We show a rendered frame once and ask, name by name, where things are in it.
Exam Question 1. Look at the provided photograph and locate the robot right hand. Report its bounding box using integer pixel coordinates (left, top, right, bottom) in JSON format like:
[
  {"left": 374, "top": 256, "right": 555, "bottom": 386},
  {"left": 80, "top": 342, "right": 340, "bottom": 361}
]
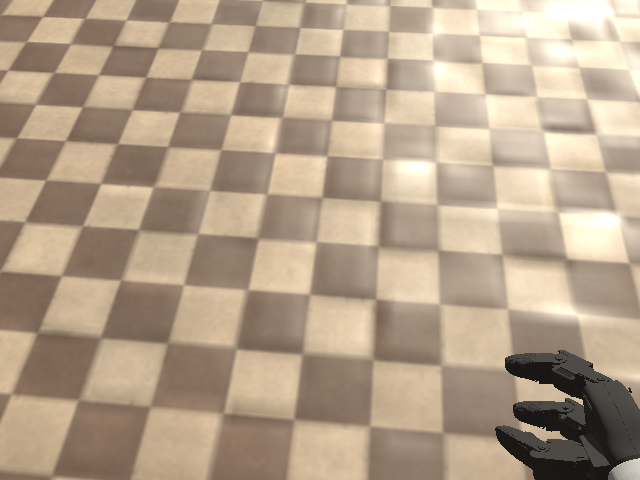
[{"left": 495, "top": 350, "right": 640, "bottom": 480}]

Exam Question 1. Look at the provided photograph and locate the robot right forearm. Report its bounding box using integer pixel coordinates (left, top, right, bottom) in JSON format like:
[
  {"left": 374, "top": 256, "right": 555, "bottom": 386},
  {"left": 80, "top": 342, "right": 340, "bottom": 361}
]
[{"left": 608, "top": 458, "right": 640, "bottom": 480}]

